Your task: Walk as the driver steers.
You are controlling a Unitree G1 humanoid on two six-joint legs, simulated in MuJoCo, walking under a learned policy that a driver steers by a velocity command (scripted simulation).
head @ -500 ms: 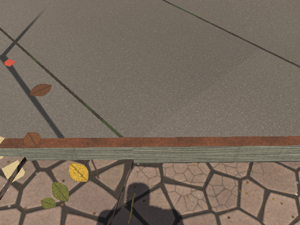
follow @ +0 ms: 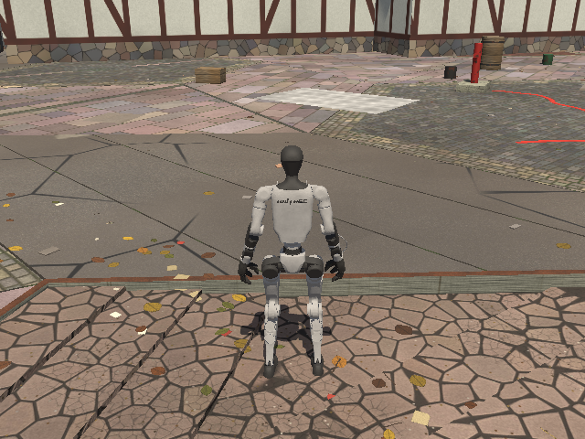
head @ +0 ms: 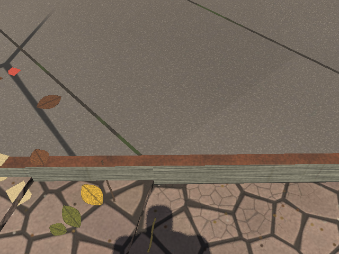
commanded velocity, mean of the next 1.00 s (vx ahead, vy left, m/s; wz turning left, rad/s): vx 0.02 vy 0.00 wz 0.00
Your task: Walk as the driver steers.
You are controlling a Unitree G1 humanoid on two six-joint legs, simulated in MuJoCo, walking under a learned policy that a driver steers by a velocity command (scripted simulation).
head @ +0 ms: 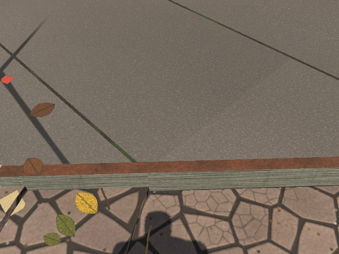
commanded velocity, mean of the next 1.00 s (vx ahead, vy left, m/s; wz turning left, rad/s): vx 0.43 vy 0.00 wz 0.00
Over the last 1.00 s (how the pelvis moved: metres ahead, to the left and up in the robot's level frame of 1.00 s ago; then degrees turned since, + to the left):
0.01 -0.01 0.00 0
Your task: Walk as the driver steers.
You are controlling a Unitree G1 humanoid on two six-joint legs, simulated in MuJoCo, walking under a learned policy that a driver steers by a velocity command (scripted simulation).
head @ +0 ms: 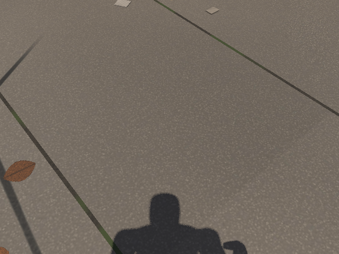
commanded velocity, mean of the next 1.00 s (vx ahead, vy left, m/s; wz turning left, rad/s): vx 0.50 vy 0.00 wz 0.00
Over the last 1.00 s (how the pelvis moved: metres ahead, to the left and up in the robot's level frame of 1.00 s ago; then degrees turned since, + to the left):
0.46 -0.01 0.00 1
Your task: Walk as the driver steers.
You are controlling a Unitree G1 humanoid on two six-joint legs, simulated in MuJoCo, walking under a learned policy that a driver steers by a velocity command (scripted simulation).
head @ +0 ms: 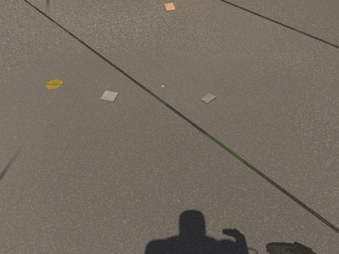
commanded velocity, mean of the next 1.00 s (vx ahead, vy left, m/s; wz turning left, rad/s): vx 0.43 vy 0.00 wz -0.25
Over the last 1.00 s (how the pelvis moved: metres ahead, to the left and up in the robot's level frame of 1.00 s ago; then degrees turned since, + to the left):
0.56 -0.09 0.16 -1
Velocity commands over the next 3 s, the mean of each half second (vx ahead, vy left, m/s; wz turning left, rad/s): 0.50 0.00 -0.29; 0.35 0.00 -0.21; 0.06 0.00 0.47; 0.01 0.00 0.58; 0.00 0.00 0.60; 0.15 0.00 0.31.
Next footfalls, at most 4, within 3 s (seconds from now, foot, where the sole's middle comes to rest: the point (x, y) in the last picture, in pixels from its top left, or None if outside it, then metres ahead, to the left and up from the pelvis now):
0.20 left None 0.31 0.10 -0.78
0.72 right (257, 253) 0.55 -0.20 -0.78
1.24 left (208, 217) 0.70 -0.02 -0.78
1.68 right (264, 220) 0.69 -0.25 -0.78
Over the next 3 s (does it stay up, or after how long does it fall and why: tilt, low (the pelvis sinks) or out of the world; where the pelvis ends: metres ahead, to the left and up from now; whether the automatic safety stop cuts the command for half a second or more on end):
stays up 0.61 -0.07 -0.01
